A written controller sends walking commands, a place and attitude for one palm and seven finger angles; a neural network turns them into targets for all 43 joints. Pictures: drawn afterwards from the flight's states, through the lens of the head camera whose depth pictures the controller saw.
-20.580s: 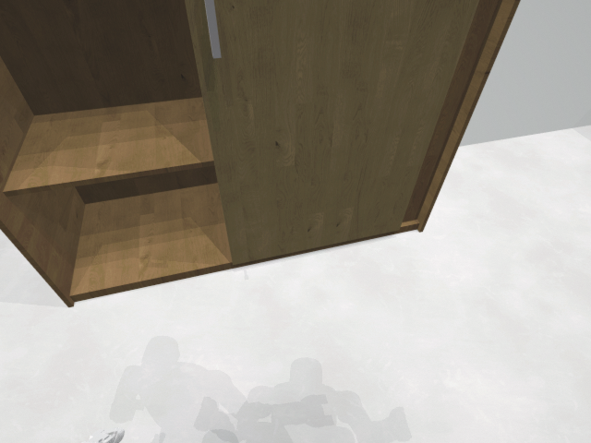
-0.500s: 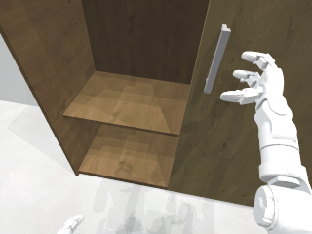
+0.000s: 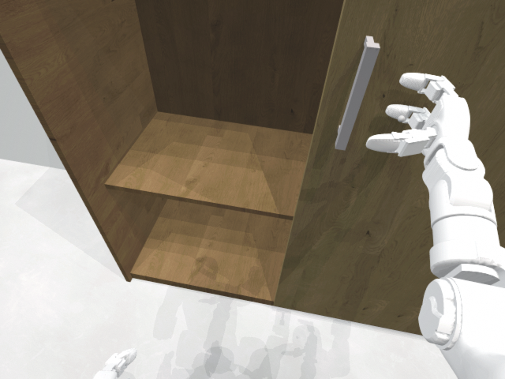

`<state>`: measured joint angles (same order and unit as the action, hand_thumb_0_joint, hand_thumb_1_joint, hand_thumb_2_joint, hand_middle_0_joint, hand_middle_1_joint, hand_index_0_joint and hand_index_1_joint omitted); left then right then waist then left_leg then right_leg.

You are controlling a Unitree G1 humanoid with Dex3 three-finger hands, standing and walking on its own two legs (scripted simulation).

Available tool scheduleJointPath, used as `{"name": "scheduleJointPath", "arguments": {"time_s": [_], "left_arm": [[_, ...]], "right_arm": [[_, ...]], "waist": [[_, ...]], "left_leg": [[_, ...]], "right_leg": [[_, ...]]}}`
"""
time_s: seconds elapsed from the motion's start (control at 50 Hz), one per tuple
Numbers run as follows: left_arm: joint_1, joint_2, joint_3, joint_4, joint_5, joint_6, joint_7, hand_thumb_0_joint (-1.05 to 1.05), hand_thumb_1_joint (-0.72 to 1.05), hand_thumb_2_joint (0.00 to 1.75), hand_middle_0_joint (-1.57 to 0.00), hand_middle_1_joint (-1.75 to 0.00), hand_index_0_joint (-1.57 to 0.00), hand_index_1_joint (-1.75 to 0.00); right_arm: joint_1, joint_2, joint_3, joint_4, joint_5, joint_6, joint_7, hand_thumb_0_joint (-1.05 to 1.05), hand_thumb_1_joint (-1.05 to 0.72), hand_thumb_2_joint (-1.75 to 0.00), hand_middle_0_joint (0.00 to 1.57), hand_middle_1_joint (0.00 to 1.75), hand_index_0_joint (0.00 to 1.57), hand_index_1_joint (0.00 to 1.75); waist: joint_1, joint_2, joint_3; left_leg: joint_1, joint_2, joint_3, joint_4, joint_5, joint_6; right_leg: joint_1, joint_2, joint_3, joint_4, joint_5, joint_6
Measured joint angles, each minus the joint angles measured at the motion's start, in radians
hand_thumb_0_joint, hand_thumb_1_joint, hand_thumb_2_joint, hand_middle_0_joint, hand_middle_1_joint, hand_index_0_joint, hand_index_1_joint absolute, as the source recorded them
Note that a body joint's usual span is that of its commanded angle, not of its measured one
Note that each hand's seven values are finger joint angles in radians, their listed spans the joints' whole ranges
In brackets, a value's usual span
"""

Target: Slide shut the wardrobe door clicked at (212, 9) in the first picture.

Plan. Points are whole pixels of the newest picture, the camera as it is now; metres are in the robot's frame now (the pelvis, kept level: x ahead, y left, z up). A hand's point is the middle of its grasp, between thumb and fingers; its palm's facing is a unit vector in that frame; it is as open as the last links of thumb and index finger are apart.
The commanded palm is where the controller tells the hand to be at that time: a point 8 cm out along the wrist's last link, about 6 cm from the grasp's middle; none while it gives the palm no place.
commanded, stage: move the hooked fingers beside the handle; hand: right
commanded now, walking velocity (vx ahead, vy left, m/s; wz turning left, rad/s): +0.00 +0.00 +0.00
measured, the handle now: (353, 97) +0.52 -0.11 +0.22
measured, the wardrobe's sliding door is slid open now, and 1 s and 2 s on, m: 0.62 0.62 0.62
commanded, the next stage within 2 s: none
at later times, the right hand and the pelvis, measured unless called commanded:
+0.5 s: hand (399, 116) +0.46 -0.17 +0.23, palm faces +0.10 +0.99 +0.04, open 14.0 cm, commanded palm +0.44 -0.22 +0.22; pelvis +0.00 -0.01 +0.00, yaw -1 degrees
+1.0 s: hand (389, 115) +0.46 -0.15 +0.23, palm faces +0.09 +1.00 +0.03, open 14.0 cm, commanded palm +0.43 -0.21 +0.21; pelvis +0.00 +0.00 +0.00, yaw +0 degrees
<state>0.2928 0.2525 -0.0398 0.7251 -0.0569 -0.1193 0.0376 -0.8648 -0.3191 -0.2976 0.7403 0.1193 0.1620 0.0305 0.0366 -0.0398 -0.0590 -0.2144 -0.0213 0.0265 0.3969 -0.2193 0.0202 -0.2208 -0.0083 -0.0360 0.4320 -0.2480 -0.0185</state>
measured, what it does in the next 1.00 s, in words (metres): stands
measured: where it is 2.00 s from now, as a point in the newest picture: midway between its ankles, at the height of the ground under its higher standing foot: outside the picture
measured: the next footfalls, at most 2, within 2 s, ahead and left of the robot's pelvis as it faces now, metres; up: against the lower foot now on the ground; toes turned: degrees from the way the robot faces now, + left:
none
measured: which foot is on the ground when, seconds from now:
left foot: down 0.00-1.00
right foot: down 0.00-1.00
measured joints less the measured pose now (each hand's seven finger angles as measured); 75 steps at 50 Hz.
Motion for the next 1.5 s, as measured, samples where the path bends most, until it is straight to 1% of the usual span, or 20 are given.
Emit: {"name": "scheduleJointPath", "arguments": {"time_s": [0.08, 0.12, 0.22, 0.36, 0.42, 0.46, 0.56, 0.62, 0.74, 0.82, 0.92, 1.0, 1.06, 1.1, 1.22, 1.26, 1.34, 1.42, 1.46, 1.5], "left_arm": [[0.021, 0.006, 0.006, -0.001, -0.003, 0.004, -0.001, 0.01, 0.9, 0.9, -0.2, -0.3, -0.2, -0.3], [0.029, 0.008, 0.009, -0.002, -0.002, 0.005, 0.002, 0.01, 0.9, 0.9, -0.2, -0.3, -0.2, -0.3], [0.03, 0.013, 0.012, 0.007, -0.006, -0.003, 0.004, 0.01, 0.9, 0.9, -0.2, -0.3, -0.2, -0.3], [-0.006, 0.012, 0.008, 0.005, -0.006, -0.018, 0.005, 0.01, 0.9, 0.9, -0.2, -0.3, -0.2, -0.3], [-0.01, 0.01, 0.008, 0.002, -0.001, -0.026, 0.006, 0.01, 0.9, 0.9, -0.2, -0.3, -0.2, -0.3], [-0.008, 0.008, 0.006, 0.008, -0.001, -0.031, 0.002, 0.01, 0.9, 0.9, -0.2, -0.3, -0.2, -0.3], [0.003, 0.0, 0.001, 0.012, 0.003, -0.02, -0.002, 0.01, 0.9, 0.9, -0.2, -0.3, -0.2, -0.3], [0.019, 0.0, 0.005, 0.006, 0.007, -0.008, -0.006, 0.01, 0.9, 0.9, -0.2, -0.3, -0.2, -0.3], [0.039, 0.002, 0.01, 0.011, 0.002, 0.005, -0.008, 0.01, 0.9, 0.9, -0.2, -0.3, -0.2, -0.3], [0.041, 0.003, 0.015, 0.008, 0.003, -0.002, -0.004, 0.01, 0.9, 0.9, -0.2, -0.3, -0.2, -0.3], [0.03, 0.007, 0.017, 0.021, 0.002, -0.017, -0.003, 0.01, 0.9, 0.9, -0.2, -0.3, -0.2, -0.3], [0.01, 0.008, 0.011, 0.024, 0.002, -0.008, -0.004, 0.01, 0.9, 0.9, -0.2, -0.3, -0.2, -0.3], [-0.006, 0.006, 0.006, 0.015, 0.002, 0.002, -0.005, 0.01, 0.9, 0.9, -0.2, -0.3, -0.2, -0.3], [-0.013, 0.003, 0.004, 0.002, 0.005, 0.009, -0.003, 0.01, 0.9, 0.9, -0.2, -0.3, -0.2, -0.3], [-0.005, -0.002, 0.009, -0.013, 0.006, -0.005, 0.001, 0.01, 0.9, 0.9, -0.2, -0.3, -0.2, -0.3], [0.004, 0.0, 0.011, -0.004, 0.001, -0.013, -0.001, 0.01, 0.9, 0.9, -0.2, -0.3, -0.2, -0.3], [0.006, 0.008, 0.005, 0.014, -0.007, -0.005, 0.004, 0.01, 0.9, 0.9, -0.2, -0.3, -0.2, -0.3], [-0.004, 0.017, 0.002, 0.01, -0.005, 0.007, 0.007, 0.01, 0.9, 0.9, -0.2, -0.3, -0.2, -0.3], [-0.003, 0.019, 0.008, 0.001, -0.003, 0.003, 0.002, 0.01, 0.9, 0.9, -0.2, -0.3, -0.2, -0.3], [0.003, 0.019, 0.012, -0.009, 0.003, -0.001, 0.002, 0.01, 0.9, 0.9, -0.2, -0.3, -0.2, -0.3]], "right_arm": [[0.022, -0.017, -0.007, -0.009, 0.008, 0.007, 0.019, -0.02, 0.5, -0.3, 0.3, 1.2, 0.3, 1.2], [0.046, -0.016, -0.012, -0.037, 0.012, 0.002, 0.028, -0.02, 0.5, -0.3, 0.3, 1.2, 0.3, 1.2], [0.065, -0.002, 0.011, -0.072, 0.025, -0.002, 0.039, -0.02, 0.5, -0.3, 0.3, 1.2, 0.3, 1.2], [0.003, -0.009, 0.026, -0.01, 0.016, 0.014, 0.016, -0.02, 0.51, -0.3, 0.3, 1.2, 0.3, 1.2], [-0.014, -0.003, 0.03, -0.01, 0.01, -0.002, 0.008, -0.02, 0.5, -0.3, 0.3, 1.2, 0.3, 1.2], [-0.033, 0.003, 0.03, 0.009, 0.018, -0.013, 0.009, -0.02, 0.5, -0.3, 0.3, 1.2, 0.3, 1.2], [-0.065, -0.003, 0.013, 0.073, 0.006, -0.019, 0.009, -0.02, 0.5, -0.3, 0.31, 1.21, 0.3, 1.2], [-0.046, -0.002, 0.003, 0.06, -0.007, -0.024, 0.009, -0.02, 0.5, -0.3, 0.33, 1.22, 0.31, 1.21], [0.0, 0.003, 0.005, 0.044, 0.003, -0.02, 0.006, -0.02, 0.5, -0.3, 0.32, 1.21, 0.31, 1.21], [0.036, 0.013, 0.013, -0.028, -0.002, -0.029, -0.003, -0.02, 0.5, -0.3, 0.31, 1.21, 0.3, 1.21], [0.017, 0.034, 0.043, -0.066, 0.009, -0.029, -0.008, -0.02, 0.5, -0.3, 0.31, 1.2, 0.3, 1.2], [-0.015, 0.04, 0.038, -0.024, 0.014, 0.006, -0.01, -0.02, 0.5, -0.3, 0.31, 1.2, 0.3, 1.2], [-0.027, 0.032, 0.023, 0.027, 0.009, 0.031, -0.016, -0.02, 0.5, -0.3, 0.31, 1.2, 0.3, 1.2], [-0.017, 0.023, 0.007, 0.036, -0.003, 0.033, -0.022, -0.02, 0.5, -0.3, 0.31, 1.2, 0.3, 1.2], [0.034, 0.011, -0.001, -0.055, -0.01, -0.031, -0.017, -0.02, 0.5, -0.3, 0.3, 1.2, 0.3, 1.2], [0.026, 0.008, 0.013, -0.066, 0.002, -0.04, -0.004, -0.02, 0.5, -0.3, 0.3, 1.2, 0.3, 1.2], [-0.023, -0.007, 0.027, 0.001, 0.017, -0.007, 0.027, -0.02, 0.5, -0.3, 0.3, 1.2, 0.3, 1.2], [-0.059, -0.026, 0.016, 0.101, 0.013, 0.037, 0.03, -0.02, 0.5, -0.3, 0.3, 1.2, 0.3, 1.2], [-0.042, -0.028, 0.004, 0.096, 0.014, 0.03, 0.025, -0.02, 0.5, -0.3, 0.3, 1.2, 0.3, 1.2], [0.002, -0.02, -0.014, 0.039, 0.009, -0.002, 0.021, -0.02, 0.5, -0.3, 0.3, 1.2, 0.3, 1.2]], "waist": [[-0.002, -0.002, 0.002], [-0.004, -0.002, 0.004], [-0.01, 0.001, 0.008], [-0.001, 0.005, 0.02], [-0.001, 0.003, 0.022], [-0.001, 0.002, 0.015], [0.007, 0.005, -0.002], [0.006, 0.001, -0.007], [0.005, -0.001, -0.002], [0.003, 0.001, 0.015], [-0.003, -0.002, 0.017], [-0.003, -0.005, 0.0], [0.001, -0.005, -0.004], [0.005, -0.005, 0.001], [-0.002, 0.002, 0.023], [-0.008, 0.004, 0.017], [-0.01, 0.003, -0.001], [0.001, -0.002, 0.0], [0.004, -0.004, 0.005], [0.005, -0.004, 0.012]], "left_leg": [[0.002, -0.001, -0.001, -0.004, 0.001, 0.0], [0.007, -0.001, -0.002, -0.008, 0.001, -0.001], [0.016, 0.0, 0.006, -0.007, -0.001, -0.002], [-0.005, 0.005, 0.012, 0.0, 0.001, -0.005], [-0.013, 0.008, 0.011, 0.001, 0.003, -0.007], [-0.018, 0.009, 0.01, 0.002, 0.001, -0.008], [-0.025, 0.009, 0.004, 0.007, -0.005, -0.009], [-0.025, 0.008, -0.001, 0.009, -0.007, -0.009], [-0.017, 0.006, -0.002, 0.01, -0.011, -0.009], [-0.008, 0.004, -0.001, 0.007, -0.009, -0.008], [0.0, 0.007, 0.005, 0.005, -0.01, -0.007], [-0.004, 0.006, 0.004, 0.006, -0.011, -0.006], [-0.011, 0.004, 0.003, 0.009, -0.01, -0.004], [-0.016, 0.002, 0.001, 0.009, -0.009, -0.002], [-0.007, -0.004, 0.002, 0.003, -0.005, 0.003], [-0.001, -0.004, 0.007, 0.001, -0.007, 0.005], [0.004, -0.004, 0.016, 0.0, -0.011, 0.005], [-0.015, -0.001, 0.019, 0.009, -0.012, 0.003], [-0.025, -0.001, 0.015, 0.009, -0.008, 0.003], [-0.026, -0.002, 0.007, 0.007, -0.005, 0.002]], "right_leg": [[0.001, -0.001, -0.001, -0.001, -0.001, -0.001], [0.005, -0.001, -0.001, -0.002, -0.002, -0.001], [0.006, 0.0, 0.006, 0.008, -0.007, -0.002], [-0.019, 0.005, 0.012, 0.017, -0.003, -0.005], [-0.025, 0.008, 0.011, 0.015, -0.001, -0.007], [-0.028, 0.009, 0.01, 0.014, -0.001, -0.008], [-0.031, 0.009, 0.004, 0.015, -0.007, -0.008], [-0.028, 0.008, -0.001, 0.015, -0.011, -0.008], [-0.022, 0.006, -0.001, 0.019, -0.016, -0.008], [-0.013, 0.004, 0.0, 0.017, -0.015, -0.006], [-0.008, 0.007, 0.006, 0.015, -0.013, -0.005], [-0.009, 0.006, 0.006, 0.011, -0.012, -0.004], [-0.014, 0.005, 0.004, 0.01, -0.01, -0.003], [-0.016, 0.002, 0.002, 0.009, -0.008, -0.002], [-0.008, -0.004, 0.003, 0.005, -0.005, 0.004], [-0.005, -0.004, 0.008, 0.005, -0.007, 0.005], [-0.008, -0.003, 0.018, 0.013, -0.012, 0.005], [-0.027, -0.001, 0.02, 0.021, -0.011, 0.003], [-0.035, -0.001, 0.016, 0.02, -0.008, 0.002], [-0.031, -0.002, 0.008, 0.015, -0.007, 0.001]]}}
